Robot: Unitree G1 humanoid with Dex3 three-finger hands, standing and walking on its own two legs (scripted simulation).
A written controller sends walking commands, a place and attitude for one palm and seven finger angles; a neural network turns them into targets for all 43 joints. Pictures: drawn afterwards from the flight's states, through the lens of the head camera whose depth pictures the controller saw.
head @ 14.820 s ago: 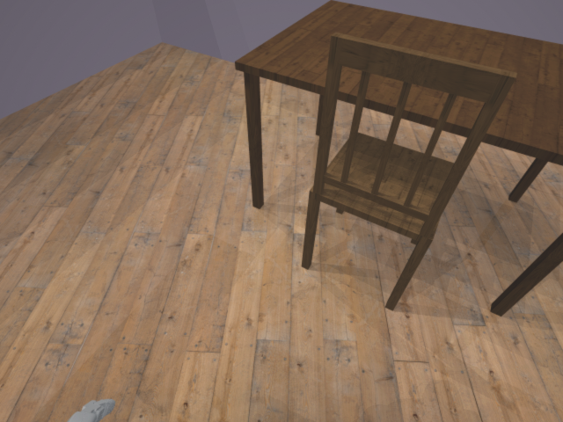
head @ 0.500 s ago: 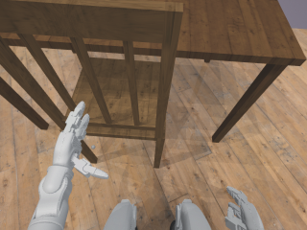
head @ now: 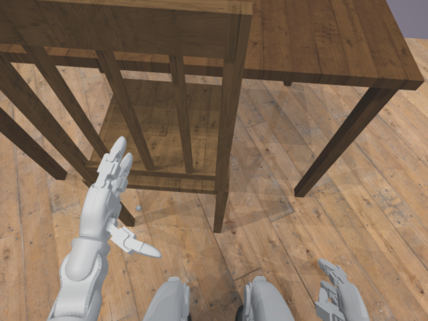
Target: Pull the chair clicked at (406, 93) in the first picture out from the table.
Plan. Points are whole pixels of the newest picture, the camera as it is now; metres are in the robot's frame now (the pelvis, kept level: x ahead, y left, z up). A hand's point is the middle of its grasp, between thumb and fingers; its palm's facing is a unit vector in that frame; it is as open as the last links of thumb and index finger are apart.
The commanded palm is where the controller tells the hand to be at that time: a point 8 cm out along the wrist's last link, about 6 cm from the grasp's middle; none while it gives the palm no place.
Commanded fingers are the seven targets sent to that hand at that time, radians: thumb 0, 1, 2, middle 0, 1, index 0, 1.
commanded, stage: aim the fingers beside a spindle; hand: left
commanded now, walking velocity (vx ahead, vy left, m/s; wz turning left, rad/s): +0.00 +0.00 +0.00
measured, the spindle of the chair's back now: (133, 125) +0.46 +0.17 +0.05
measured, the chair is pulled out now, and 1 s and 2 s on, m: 0.00 0.00 0.00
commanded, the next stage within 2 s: push the fingers through the gap in 0.78 s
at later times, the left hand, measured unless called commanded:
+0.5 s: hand (128, 203) +0.32 +0.17 +0.01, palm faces -0.04 -1.00 -0.05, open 16.9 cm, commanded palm +0.29 +0.20 +0.02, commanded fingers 0.00 -0.50 0.30 -0.06 -0.08 -0.06 -0.08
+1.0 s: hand (141, 204) +0.31 +0.14 +0.02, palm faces -0.12 -0.99 -0.02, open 16.9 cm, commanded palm +0.31 +0.21 +0.02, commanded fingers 0.00 -0.50 0.30 -0.06 -0.08 -0.06 -0.08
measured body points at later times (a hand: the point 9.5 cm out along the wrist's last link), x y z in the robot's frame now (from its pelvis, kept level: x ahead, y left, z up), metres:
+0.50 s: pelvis +0.00 +0.00 +0.00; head +0.10 +0.01 +0.43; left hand +0.32 +0.22 +0.02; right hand +0.17 -0.24 -0.10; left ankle +0.01 +0.11 -0.63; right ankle +0.03 -0.12 -0.63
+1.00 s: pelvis +0.00 +0.00 +0.00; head +0.12 +0.01 +0.43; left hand +0.31 +0.19 +0.03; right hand +0.16 -0.24 -0.10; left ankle +0.01 +0.11 -0.63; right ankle +0.03 -0.12 -0.63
